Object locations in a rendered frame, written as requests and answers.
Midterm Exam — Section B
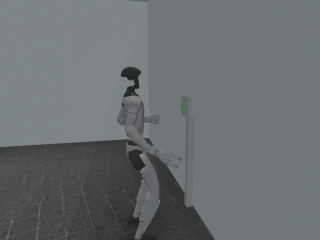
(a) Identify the robot left upper arm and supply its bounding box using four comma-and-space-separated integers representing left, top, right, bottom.
117, 106, 125, 125

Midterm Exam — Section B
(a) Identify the panel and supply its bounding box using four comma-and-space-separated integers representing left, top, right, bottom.
181, 95, 195, 207

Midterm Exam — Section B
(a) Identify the button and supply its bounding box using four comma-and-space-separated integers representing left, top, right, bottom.
180, 102, 186, 111

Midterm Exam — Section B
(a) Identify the left robot hand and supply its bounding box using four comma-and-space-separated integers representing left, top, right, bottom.
147, 113, 160, 125

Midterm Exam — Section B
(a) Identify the robot right upper arm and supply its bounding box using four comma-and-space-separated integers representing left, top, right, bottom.
125, 96, 142, 137

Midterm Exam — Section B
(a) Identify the robot left shin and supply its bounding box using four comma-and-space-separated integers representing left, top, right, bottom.
133, 184, 151, 218

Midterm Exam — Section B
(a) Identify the robot shin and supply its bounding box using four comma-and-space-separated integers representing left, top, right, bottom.
135, 196, 161, 239
133, 184, 151, 218

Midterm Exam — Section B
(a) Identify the right robot hand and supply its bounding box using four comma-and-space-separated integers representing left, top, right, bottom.
157, 150, 182, 169

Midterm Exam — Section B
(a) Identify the robot right shin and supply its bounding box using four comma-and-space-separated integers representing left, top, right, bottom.
135, 196, 161, 239

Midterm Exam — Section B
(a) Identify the robot right forearm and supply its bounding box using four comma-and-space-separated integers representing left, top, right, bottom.
128, 127, 160, 157

